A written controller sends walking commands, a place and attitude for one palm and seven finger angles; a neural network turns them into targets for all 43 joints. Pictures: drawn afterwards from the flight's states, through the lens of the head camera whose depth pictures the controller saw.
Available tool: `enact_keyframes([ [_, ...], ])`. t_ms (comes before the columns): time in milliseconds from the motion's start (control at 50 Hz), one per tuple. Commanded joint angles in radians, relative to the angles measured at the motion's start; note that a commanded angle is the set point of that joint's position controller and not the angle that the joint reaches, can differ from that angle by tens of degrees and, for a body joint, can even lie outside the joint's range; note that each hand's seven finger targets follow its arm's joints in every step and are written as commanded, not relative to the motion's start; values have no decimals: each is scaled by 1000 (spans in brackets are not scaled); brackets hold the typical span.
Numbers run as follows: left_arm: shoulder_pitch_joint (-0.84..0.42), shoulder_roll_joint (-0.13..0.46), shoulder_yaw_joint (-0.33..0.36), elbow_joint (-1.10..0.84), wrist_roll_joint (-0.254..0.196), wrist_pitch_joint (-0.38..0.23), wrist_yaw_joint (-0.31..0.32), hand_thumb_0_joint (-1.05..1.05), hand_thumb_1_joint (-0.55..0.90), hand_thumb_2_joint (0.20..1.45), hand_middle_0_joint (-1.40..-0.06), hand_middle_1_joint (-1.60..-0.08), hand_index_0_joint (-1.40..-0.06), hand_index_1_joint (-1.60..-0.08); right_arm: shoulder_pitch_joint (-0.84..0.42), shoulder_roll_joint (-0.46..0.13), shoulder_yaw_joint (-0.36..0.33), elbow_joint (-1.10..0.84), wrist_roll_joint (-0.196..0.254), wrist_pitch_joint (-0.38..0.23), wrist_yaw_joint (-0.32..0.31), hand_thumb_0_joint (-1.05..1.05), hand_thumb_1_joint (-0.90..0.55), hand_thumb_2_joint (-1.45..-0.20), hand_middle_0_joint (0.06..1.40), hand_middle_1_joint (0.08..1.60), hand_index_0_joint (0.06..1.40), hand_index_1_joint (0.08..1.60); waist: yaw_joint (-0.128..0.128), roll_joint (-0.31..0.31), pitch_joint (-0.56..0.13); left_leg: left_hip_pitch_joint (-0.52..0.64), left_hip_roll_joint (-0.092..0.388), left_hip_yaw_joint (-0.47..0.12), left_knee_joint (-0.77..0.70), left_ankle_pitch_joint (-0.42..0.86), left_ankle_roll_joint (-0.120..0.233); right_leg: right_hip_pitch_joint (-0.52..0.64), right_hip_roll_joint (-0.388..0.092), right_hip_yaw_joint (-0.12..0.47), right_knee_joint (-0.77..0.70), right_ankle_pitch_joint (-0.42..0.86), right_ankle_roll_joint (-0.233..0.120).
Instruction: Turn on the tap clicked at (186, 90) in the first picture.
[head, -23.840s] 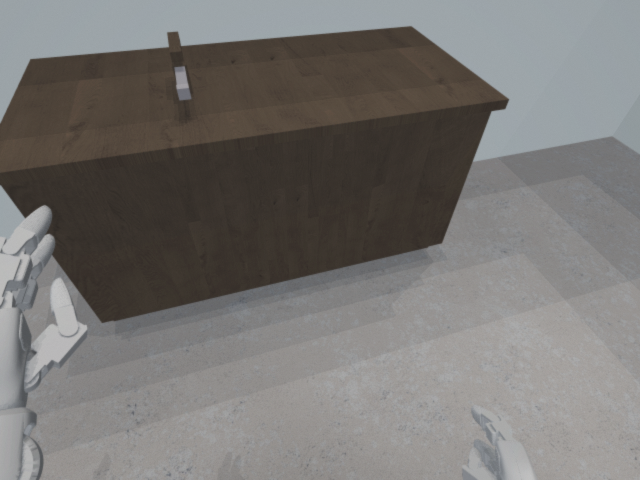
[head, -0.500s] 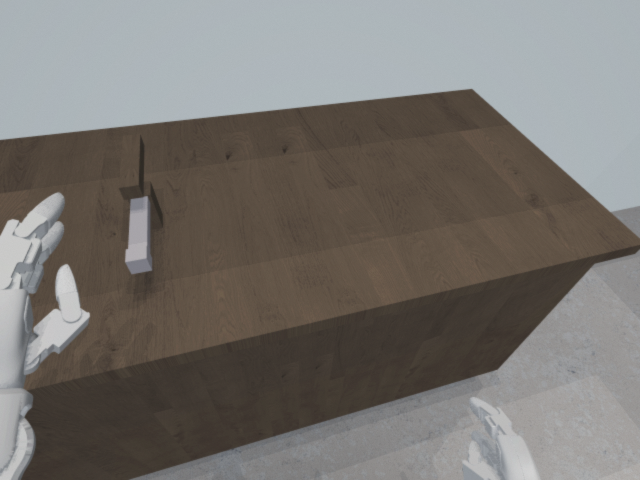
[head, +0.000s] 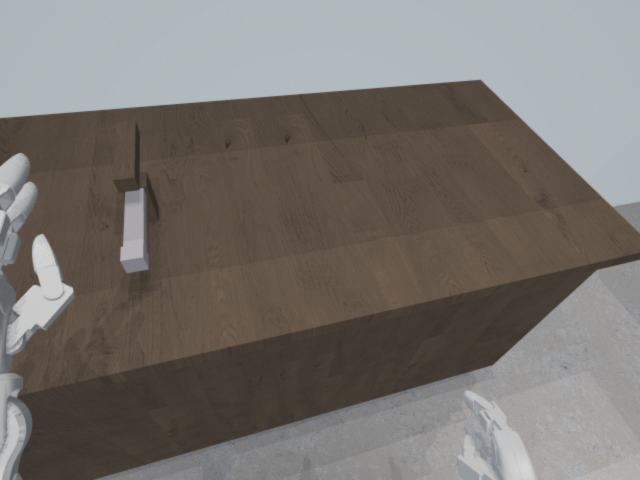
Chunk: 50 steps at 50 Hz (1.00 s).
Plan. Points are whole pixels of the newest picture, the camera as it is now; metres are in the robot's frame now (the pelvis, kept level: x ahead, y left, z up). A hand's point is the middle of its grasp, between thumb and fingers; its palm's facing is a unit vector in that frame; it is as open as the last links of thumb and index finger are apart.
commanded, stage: come to a stop and stand still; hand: left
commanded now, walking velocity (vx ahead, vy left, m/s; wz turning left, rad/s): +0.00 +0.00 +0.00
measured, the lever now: (135, 258) +0.36 +0.29 +0.04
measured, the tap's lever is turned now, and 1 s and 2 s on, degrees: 0 0 0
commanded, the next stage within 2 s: look again from close up in 0.36 s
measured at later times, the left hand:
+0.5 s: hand (74, 308) +0.22 +0.25 +0.16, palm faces +0.39 -0.85 -0.34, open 7.4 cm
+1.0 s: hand (25, 264) +0.24 +0.29 +0.19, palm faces +0.48 -0.78 -0.40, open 7.4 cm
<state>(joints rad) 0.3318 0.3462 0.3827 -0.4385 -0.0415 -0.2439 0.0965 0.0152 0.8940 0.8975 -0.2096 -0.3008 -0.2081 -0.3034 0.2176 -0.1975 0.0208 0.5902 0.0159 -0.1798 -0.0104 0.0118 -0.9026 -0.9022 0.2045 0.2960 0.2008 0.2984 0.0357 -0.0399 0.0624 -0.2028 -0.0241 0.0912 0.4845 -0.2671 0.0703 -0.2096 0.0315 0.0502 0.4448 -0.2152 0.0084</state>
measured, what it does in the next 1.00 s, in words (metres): stands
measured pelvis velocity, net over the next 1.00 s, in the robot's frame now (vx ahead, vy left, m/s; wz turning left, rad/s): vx -0.01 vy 0.00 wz -0.01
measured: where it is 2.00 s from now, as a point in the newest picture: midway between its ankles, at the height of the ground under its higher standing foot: outside the picture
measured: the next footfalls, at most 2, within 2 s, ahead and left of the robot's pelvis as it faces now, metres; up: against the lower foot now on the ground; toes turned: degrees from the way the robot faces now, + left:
none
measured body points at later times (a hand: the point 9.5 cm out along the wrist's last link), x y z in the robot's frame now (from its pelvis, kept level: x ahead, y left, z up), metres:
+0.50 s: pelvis +0.00 +0.00 +0.00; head +0.02 +0.02 +0.45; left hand +0.19 +0.29 +0.18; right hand +0.19 -0.21 -0.07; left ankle +0.00 +0.07 -0.74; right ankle +0.01 -0.13 -0.74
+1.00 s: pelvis -0.01 +0.00 +0.00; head +0.03 +0.02 +0.45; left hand +0.21 +0.33 +0.21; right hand +0.17 -0.22 -0.07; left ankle +0.00 +0.07 -0.74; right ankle +0.02 -0.13 -0.74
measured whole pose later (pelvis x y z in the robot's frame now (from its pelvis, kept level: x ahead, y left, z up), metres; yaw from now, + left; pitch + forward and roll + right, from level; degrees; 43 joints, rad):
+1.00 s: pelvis -0.01 +0.00 +0.00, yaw +0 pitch +0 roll -1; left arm 0.19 0.47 0.48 -0.30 -0.04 -0.25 0.07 0.01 0.89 0.90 -0.21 -0.30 -0.21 -0.30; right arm 0.20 -0.19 0.02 0.59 0.01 -0.16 0.00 0.01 -0.90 -0.90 0.20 0.30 0.20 0.30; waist 0.05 -0.04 0.08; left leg -0.23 -0.02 0.10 0.46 -0.23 0.07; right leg -0.24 0.03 0.05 0.42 -0.18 0.00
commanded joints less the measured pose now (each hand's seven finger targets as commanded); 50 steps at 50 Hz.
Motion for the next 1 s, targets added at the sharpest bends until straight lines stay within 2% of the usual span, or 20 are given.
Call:
enact_keyframes([
  [0,24,156,52,-201,-3,-50,5,0,900,900,-200,-300,-200,-300,-76,-124,-59,-167,7,-37,0,0,-900,-900,200,300,200,300,-12,88,-178,60,140,-114,-95,316,-69,55,-61,22,-2,250,-25],
  [40,47,198,104,-206,-3,-44,9,0,900,900,-200,-300,-200,-300,-86,-120,-55,-170,9,-20,-4,0,-900,-900,200,300,200,300,-10,93,-163,44,133,-108,-100,321,-80,58,-57,9,-8,261,-26],
  [60,57,177,94,-183,-10,-43,6,0,900,900,-200,-300,-200,-300,-83,-121,-53,-175,4,-9,-6,0,-900,-900,200,300,200,300,-15,84,-164,30,134,-111,-104,318,-78,67,-58,5,-8,260,-25],
  [140,25,229,142,-243,-14,-44,8,0,900,900,-200,-300,-200,-300,-101,-113,-49,-192,8,3,-18,0,-900,-900,200,300,200,300,-13,98,-171,47,131,-106,-100,341,-82,82,-60,3,-14,293,-27],
  [160,22,194,110,-237,-19,-45,4,0,900,900,-200,-300,-200,-300,-96,-115,-48,-192,3,7,-19,0,-900,-900,200,300,200,300,-18,101,-184,56,129,-102,-98,350,-79,85,-60,2,-13,295,-27],
  [240,2,196,90,-302,-13,-39,8,0,900,900,-200,-300,-200,-300,-110,-111,-47,-195,8,-3,-21,0,-900,-900,200,300,200,300,-13,151,-204,116,138,-97,-86,400,-81,67,-60,-4,-11,281,-25],
  [280,10,171,63,-276,-13,-32,8,0,900,900,-200,-300,-200,-300,-93,-118,-53,-192,4,1,-20,0,-900,-900,200,300,200,300,-16,124,-212,106,140,-102,-88,377,-78,82,-64,2,-17,284,-25],
  [420,-6,163,55,-198,-9,-18,13,0,900,900,-200,-300,-200,-300,-99,-122,-54,-182,4,12,-26,0,-900,-900,200,300,200,300,-15,92,-138,28,126,-111,-140,145,-66,72,-68,39,-61,217,-24],
  [440,-13,187,78,-219,-5,-17,17,0,900,900,-200,-300,-200,-300,-112,-118,-51,-181,7,15,-28,0,-900,-900,200,300,200,300,-13,94,-134,33,121,-111,-140,151,-69,66,-62,35,-67,223,-26],
  [460,-10,161,56,-196,-9,-19,13,0,900,900,-200,-300,-200,-300,-106,-122,-48,-179,0,19,-28,0,-900,-900,200,300,200,300,-16,84,-134,16,120,-112,-150,125,-62,78,-61,28,-70,205,-23],
  [540,-2,193,84,-214,-7,-21,17,0,900,900,-200,-300,-200,-300,-120,-116,-49,-188,7,16,-31,0,-900,-900,200,300,200,300,-11,88,-123,2,117,-117,-164,60,-54,80,-64,36,-88,173,-23],
  [600,7,174,67,-205,-8,-24,15,0,900,900,-200,-300,-200,-300,-110,-121,-53,-191,3,14,-30,0,-900,-900,200,300,200,300,-13,83,-122,-16,117,-122,-172,22,-46,90,-65,40,-91,149,-22],
  [820,13,180,70,-239,-7,-30,19,0,900,900,-200,-300,-200,-300,-102,-126,-61,-184,3,5,-31,0,-900,-900,200,300,200,300,-12,104,-170,32,117,-124,-153,119,-51,106,-66,40,-77,216,-24],
  [840,18,201,89,-250,-5,-26,22,0,900,900,-200,-300,-200,-300,-117,-121,-58,-182,7,5,-32,0,-900,-900,200,300,200,300,-10,112,-168,44,115,-120,-145,145,-55,95,-65,36,-79,231,-25],
  [860,-1060,996,646,-490,172,-133,20,0,900,900,-200,-300,-200,-300,31,-148,-40,-143,-75,-44,-15,0,-900,-900,200,300,200,300,-15,8,24,-147,155,-107,-30,192,-23,-111,-74,55,-106,155,4],
  [880,-442,341,243,152,41,-86,-29,0,900,900,-200,-300,-200,-300,-103,-38,-11,-94,-21,-34,-16,0,-900,-900,200,300,200,300,-9,48,-191,49,102,-141,-91,234,-28,-84,-98,69,-65,79,-63],
  [900,-145,262,175,68,-3,-74,-25,0,900,900,-200,-300,-200,-300,-73,-98,-65,-146,-6,-44,-18,0,-900,-900,200,300,200,300,19,67,-131,61,117,-111,-95,205,-52,-12,-86,131,-110,158,-59],
  [920,-96,180,101,56,-12,-59,-26,0,900,900,-200,-300,-200,-300,-39,-128,-80,-154,2,-51,-8,0,-900,-900,200,300,200,300,-3,135,-201,82,107,-103,-109,172,-55,43,-89,126,-63,172,-60],
  [940,-25,82,18,-6,-31,-63,-37,0,900,900,-200,-300,-200,-300,-66,-114,-80,-160,18,-52,11,0,-900,-900,200,300,200,300,-2,244,-252,143,124,-94,-98,241,-48,31,-83,76,9,208,-48],
  [980,35,108,-3,-168,-22,-68,-31,0,900,900,-200,-300,-200,-300,-62,-129,-79,-175,10,-46,36,0,-900,-900,200,300,200,300,6,248,-258,98,172,-128,-112,289,-31,43,-73,37,59,150,-32],
])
